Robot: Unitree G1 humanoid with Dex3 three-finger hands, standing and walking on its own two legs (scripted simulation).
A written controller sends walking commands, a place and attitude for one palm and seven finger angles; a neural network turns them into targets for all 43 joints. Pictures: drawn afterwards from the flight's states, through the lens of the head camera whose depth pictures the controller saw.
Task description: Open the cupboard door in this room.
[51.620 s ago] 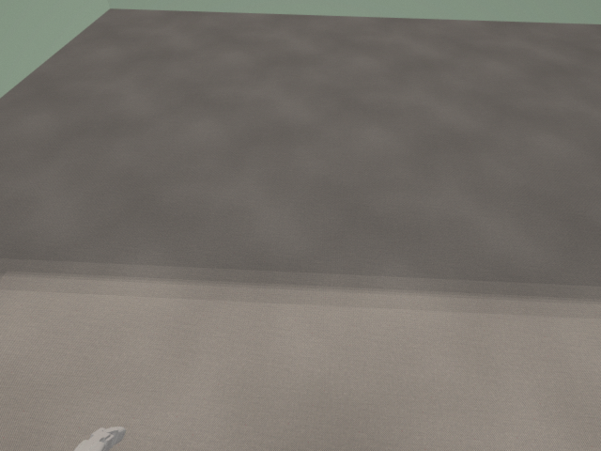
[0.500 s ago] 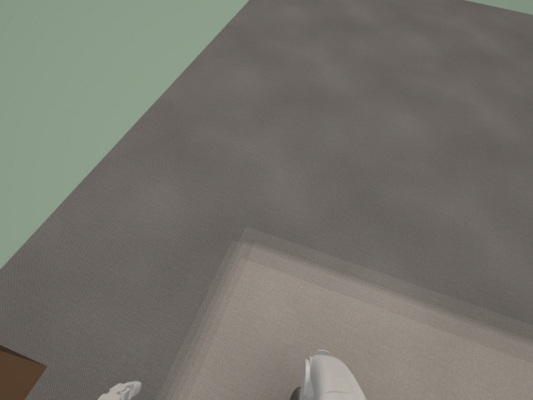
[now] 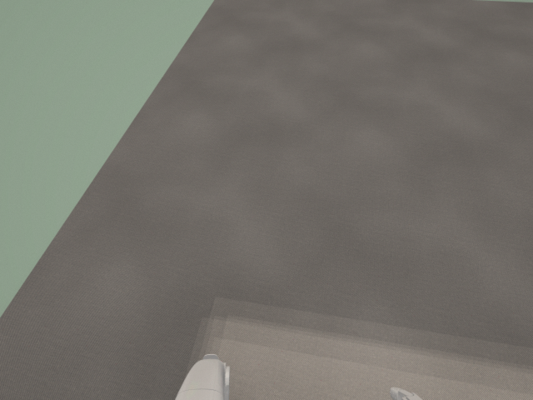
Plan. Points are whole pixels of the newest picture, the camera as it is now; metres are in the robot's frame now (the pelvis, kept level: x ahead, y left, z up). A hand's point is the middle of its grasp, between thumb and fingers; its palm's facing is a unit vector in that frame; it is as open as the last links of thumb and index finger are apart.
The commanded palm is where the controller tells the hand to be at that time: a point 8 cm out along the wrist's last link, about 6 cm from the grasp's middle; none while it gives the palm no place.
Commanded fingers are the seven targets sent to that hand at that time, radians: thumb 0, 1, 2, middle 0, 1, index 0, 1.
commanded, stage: walk to a spot facing it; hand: left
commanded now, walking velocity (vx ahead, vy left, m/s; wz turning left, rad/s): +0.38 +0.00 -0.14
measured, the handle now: out of the picture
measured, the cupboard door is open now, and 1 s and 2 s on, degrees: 46 46 46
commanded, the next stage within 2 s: turn to face it in 0.36 s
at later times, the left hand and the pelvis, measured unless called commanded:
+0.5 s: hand (188, 289) +0.34 +0.20 -0.17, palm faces -0.11 -0.98 -0.17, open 7.3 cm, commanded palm none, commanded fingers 0.00 0.90 0.90 -0.20 -0.30 -0.20 -0.30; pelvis +0.26 +0.02 +0.00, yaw -10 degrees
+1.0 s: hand (215, 236) +0.48 +0.17 -0.19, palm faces +0.09 -0.98 -0.16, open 7.2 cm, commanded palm none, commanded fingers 0.00 0.90 0.90 -0.20 -0.30 -0.20 -0.30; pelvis +0.38 -0.01 -0.02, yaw +5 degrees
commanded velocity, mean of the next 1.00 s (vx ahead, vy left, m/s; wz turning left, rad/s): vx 0.12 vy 0.00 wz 0.18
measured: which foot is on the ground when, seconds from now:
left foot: up 0.00-0.18, down 0.20-0.66, up 0.68-0.98, down 1.00-1.00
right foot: down 0.00-0.22, up 0.24-0.62, down 0.64-1.00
